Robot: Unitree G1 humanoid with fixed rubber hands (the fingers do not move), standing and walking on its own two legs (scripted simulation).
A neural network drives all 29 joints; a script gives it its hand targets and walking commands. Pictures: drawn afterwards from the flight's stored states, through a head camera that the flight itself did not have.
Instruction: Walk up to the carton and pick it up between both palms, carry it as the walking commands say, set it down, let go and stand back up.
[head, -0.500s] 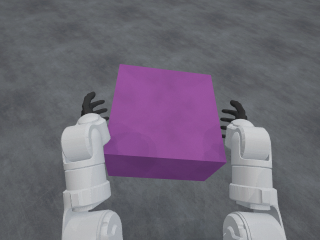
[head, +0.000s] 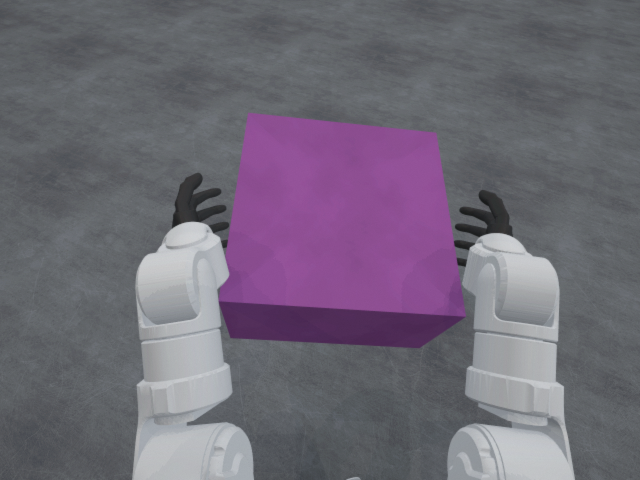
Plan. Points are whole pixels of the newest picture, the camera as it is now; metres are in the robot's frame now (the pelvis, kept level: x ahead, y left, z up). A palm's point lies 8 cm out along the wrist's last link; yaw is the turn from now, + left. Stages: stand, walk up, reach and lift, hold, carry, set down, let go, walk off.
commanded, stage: carry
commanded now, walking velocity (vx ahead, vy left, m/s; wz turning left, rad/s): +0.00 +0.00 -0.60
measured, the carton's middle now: (335, 233) +0.44 -0.03 +0.05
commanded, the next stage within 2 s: none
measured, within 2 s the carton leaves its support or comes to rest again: neither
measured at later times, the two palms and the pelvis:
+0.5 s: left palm (310, 286) +0.31 +0.01 +0.12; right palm (635, 363) +0.23 -0.31 +0.09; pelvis -0.06 -0.06 -0.01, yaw -17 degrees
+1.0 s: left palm (410, 313) +0.28 -0.09 +0.12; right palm out of the picture +0.10 -0.37 +0.13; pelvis -0.11 -0.04 +0.00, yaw -32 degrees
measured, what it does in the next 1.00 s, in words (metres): walks backwards, turning right: left foot, then right foot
